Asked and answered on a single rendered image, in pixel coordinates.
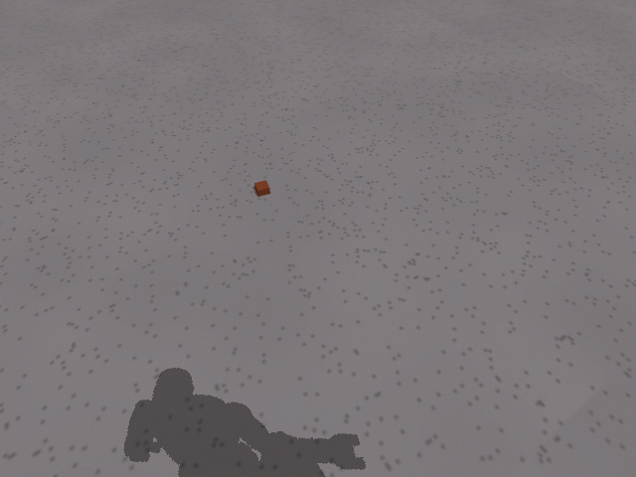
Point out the small box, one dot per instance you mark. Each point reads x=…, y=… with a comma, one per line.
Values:
x=262, y=188

